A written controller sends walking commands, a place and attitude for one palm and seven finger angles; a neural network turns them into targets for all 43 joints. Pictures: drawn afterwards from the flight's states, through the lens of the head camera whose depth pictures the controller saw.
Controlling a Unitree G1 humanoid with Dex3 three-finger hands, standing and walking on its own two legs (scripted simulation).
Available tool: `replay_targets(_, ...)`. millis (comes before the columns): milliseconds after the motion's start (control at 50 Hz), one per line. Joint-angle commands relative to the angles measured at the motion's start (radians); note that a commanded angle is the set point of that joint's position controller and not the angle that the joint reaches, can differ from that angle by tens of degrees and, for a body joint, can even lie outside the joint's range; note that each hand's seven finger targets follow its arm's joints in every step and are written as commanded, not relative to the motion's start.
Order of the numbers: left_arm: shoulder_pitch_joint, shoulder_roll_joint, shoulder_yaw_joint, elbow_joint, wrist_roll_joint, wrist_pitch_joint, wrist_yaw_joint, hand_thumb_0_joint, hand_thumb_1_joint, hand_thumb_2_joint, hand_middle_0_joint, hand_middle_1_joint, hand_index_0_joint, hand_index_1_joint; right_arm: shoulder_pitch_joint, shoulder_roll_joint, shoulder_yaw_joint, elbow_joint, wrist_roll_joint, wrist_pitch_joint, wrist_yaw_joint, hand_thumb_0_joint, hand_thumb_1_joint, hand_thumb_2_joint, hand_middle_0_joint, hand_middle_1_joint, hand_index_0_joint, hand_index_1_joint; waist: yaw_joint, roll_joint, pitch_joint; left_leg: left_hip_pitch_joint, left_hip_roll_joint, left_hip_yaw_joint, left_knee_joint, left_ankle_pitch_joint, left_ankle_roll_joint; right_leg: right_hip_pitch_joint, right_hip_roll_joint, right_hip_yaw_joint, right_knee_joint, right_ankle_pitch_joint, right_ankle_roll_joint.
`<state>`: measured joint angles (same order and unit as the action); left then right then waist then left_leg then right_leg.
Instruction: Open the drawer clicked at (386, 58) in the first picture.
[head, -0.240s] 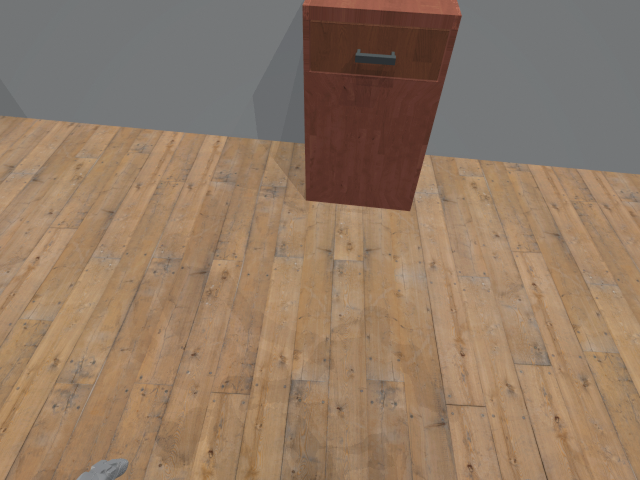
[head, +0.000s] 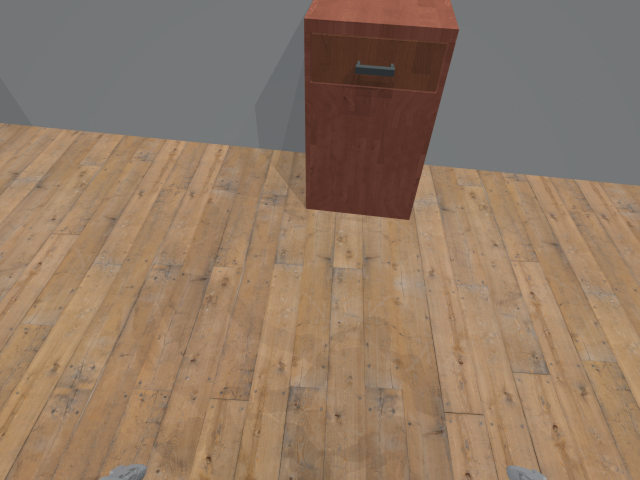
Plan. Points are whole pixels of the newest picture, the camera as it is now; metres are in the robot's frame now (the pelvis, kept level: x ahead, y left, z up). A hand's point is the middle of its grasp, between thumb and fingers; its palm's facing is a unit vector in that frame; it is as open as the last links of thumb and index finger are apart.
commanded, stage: stand and wait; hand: left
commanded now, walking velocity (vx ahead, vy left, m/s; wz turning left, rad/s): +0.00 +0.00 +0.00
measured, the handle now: (375, 67) +1.35 -0.10 -0.07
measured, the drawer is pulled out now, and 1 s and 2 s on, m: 0.00 0.00 0.00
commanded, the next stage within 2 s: look at it before walking up in 0.68 s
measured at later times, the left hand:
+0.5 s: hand out of the picture +0.05 +0.24 -0.15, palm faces -0.03 -0.94 -0.34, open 7.4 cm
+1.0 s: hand out of the picture +0.06 +0.24 -0.15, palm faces -0.03 -0.95 -0.32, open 7.4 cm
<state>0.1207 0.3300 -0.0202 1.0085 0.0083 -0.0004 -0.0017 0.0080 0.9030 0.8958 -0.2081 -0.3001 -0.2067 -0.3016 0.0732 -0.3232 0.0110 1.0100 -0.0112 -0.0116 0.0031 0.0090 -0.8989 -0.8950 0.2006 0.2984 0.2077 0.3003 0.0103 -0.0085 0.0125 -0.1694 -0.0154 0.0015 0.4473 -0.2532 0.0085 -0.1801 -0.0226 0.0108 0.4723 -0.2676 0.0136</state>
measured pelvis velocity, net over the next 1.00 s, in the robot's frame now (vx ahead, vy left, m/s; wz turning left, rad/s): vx -0.02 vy -0.01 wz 0.00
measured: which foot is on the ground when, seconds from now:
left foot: down 0.00-1.00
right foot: down 0.00-1.00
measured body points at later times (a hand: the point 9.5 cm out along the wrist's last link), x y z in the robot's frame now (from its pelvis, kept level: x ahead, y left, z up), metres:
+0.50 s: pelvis -0.02 -0.01 +0.00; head -0.01 -0.01 +0.45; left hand +0.05 +0.29 -0.13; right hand +0.06 -0.31 -0.13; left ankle -0.01 +0.12 -0.74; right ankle -0.01 -0.13 -0.74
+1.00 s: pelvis -0.02 -0.01 +0.01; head -0.01 +0.00 +0.45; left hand +0.06 +0.29 -0.13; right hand +0.06 -0.30 -0.13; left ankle -0.01 +0.12 -0.74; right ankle -0.01 -0.13 -0.74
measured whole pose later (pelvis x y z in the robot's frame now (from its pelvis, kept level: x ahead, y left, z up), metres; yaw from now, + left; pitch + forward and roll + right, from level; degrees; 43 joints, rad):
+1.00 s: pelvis -0.02 -0.01 +0.01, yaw +0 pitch -2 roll +0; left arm 0.14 0.34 -0.01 1.08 0.01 -0.01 0.00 0.01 0.90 0.90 -0.21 -0.30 -0.21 -0.30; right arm 0.12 -0.33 0.01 1.11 0.00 -0.01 0.00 0.01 -0.90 -0.90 0.20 0.30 0.21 0.30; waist 0.01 -0.01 0.03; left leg -0.16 0.00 0.00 0.38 -0.19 0.00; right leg -0.17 -0.01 0.01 0.39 -0.20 0.01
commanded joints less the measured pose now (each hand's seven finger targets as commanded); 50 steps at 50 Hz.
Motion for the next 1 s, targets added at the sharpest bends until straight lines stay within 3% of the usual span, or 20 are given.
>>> replay_targets(0, -0.035, 0.212, 0.057, -0.058, 0.003, -0.023, 0.017, 0.000, 0.900, 0.900, -0.200, -0.300, -0.200, -0.300, -0.043, -0.210, -0.057, -0.049, -0.003, -0.025, -0.018, 0.000, -0.900, -0.900, 0.200, 0.300, 0.200, 0.300, -0.010, 0.006, -0.072, 0.029, 0.118, -0.088, -0.069, 0.224, 0.031, 0.020, -0.092, 0.084, -0.079, 0.218, -0.047)
replay_targets(240, -0.023, 0.217, 0.056, -0.017, 0.001, -0.027, 0.014, 0.000, 0.900, 0.900, -0.200, -0.300, -0.200, -0.300, -0.018, -0.214, -0.051, 0.000, 0.002, -0.023, -0.016, 0.000, -0.900, -0.900, 0.200, 0.300, 0.200, 0.300, -0.009, -0.002, -0.070, 0.024, 0.121, -0.099, -0.094, 0.172, 0.024, 0.038, -0.097, 0.097, -0.121, 0.171, -0.050)
replay_targets(520, -0.018, 0.218, 0.051, 0.011, 0.002, -0.024, 0.012, 0.000, 0.900, 0.900, -0.200, -0.300, -0.200, -0.300, -0.002, -0.217, -0.047, 0.037, 0.002, -0.021, -0.012, 0.000, -0.900, -0.900, 0.200, 0.300, 0.200, 0.300, -0.008, 0.003, -0.020, 0.002, 0.122, -0.108, -0.130, 0.091, 0.020, 0.000, -0.095, 0.115, -0.162, 0.055, -0.048)
replay_targets(720, -0.016, 0.215, 0.050, 0.012, 0.003, -0.027, 0.012, 0.000, 0.900, 0.900, -0.200, -0.300, -0.200, -0.300, 0.002, -0.216, -0.047, 0.043, 0.003, -0.024, -0.012, 0.000, -0.900, -0.900, 0.200, 0.300, 0.200, 0.300, -0.009, -0.006, -0.033, 0.011, 0.126, -0.108, -0.129, 0.121, 0.019, 0.007, -0.094, 0.113, -0.158, 0.092, -0.046)
replay_targets(860, -0.011, 0.212, 0.051, 0.012, 0.003, -0.026, 0.012, 0.000, 0.900, 0.900, -0.200, -0.300, -0.200, -0.300, -0.001, -0.218, -0.048, 0.040, 0.003, -0.027, -0.013, 0.000, -0.900, -0.900, 0.200, 0.300, 0.200, 0.300, -0.009, 0.021, -0.053, 0.029, 0.131, -0.109, -0.130, 0.148, 0.021, 0.016, -0.092, 0.105, -0.148, 0.128, -0.045)
replay_targets(980, -0.010, 0.213, 0.050, 0.017, 0.004, -0.027, 0.012, 0.000, 0.900, 0.900, -0.200, -0.300, -0.200, -0.300, -0.007, -0.217, -0.047, 0.041, 0.005, -0.026, -0.014, 0.000, -0.900, -0.900, 0.200, 0.300, 0.200, 0.300, -0.005, 0.012, -0.036, 0.026, 0.131, -0.107, -0.135, 0.153, 0.020, 0.020, -0.094, 0.101, -0.152, 0.142, -0.042)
